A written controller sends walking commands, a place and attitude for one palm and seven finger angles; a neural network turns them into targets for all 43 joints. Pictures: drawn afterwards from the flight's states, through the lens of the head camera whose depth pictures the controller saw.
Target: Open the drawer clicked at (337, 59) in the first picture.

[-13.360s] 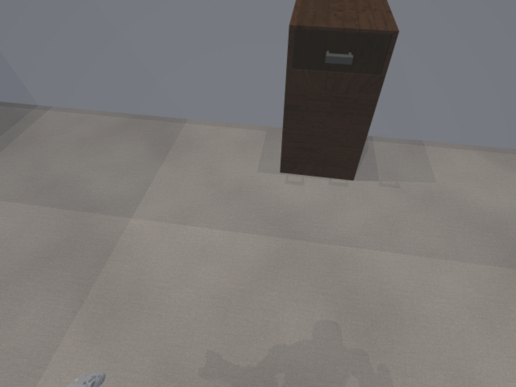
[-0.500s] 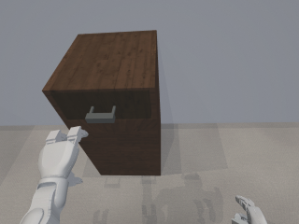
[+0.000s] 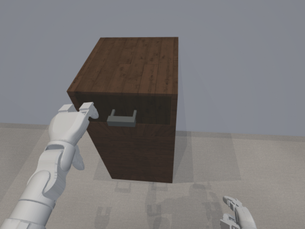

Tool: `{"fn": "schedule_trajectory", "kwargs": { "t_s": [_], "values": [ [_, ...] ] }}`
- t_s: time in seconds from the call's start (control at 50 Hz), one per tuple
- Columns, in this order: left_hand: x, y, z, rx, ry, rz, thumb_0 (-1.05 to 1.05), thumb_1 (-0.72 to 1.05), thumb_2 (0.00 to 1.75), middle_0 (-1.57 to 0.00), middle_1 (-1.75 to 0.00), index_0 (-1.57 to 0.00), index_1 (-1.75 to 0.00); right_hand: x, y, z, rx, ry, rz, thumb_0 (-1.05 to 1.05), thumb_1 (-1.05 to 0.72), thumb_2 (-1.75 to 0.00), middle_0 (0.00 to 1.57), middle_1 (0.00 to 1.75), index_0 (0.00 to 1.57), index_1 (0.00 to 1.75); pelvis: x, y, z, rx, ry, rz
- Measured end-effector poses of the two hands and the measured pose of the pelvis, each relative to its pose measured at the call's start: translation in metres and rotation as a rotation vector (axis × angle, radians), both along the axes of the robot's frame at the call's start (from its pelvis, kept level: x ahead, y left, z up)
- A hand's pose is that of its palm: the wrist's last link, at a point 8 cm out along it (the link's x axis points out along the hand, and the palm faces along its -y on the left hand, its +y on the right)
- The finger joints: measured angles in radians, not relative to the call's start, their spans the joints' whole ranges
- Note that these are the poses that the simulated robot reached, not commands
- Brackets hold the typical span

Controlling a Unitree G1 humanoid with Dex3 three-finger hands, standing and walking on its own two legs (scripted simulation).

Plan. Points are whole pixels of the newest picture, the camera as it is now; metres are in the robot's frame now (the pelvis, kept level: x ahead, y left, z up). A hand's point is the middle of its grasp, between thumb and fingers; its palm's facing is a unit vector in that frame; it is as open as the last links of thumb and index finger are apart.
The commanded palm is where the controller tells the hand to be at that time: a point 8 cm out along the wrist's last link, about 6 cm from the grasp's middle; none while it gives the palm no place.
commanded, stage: raise the hand with hooked fingers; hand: left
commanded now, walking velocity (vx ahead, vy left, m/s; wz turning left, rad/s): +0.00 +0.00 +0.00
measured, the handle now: (122, 116) +0.52 +0.19 -0.06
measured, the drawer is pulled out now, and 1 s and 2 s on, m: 0.00 0.00 0.00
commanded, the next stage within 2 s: move the hooked fingers above the handle in 0.28 s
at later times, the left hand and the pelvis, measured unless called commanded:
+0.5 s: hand (82, 142) +0.31 +0.24 +0.07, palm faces +0.04 -0.08 -1.00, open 13.8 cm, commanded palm +0.29 +0.24 +0.12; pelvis -0.01 +0.00 +0.00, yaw +0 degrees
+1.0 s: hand (97, 130) +0.37 +0.22 +0.04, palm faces +0.00 -0.06 -1.00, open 13.8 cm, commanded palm +0.35 +0.23 +0.10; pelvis +0.01 -0.02 -0.01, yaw -1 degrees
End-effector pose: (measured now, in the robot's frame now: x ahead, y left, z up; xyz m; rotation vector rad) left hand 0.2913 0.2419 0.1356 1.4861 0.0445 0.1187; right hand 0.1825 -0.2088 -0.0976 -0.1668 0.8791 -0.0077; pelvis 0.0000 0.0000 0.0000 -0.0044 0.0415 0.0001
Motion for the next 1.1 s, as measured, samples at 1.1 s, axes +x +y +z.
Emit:
{"fn": "schedule_trajectory", "kwargs": {
  "t_s": [1.1],
  "values": [
    [0.066, -0.02, -0.045, 0.025, 0.065, -0.033, 0.0, -0.49, 0.31, -0.32, -1.2, -0.32, -1.2, -0.061, -0.074, -0.028, -0.098, 0.197, -0.183, 0.01, -0.91, -0.9, 0.2, 0.3, 0.2, 0.3, 0.011, -0.023, -0.01, 0.008, 0.119, -0.012]
  ]
}}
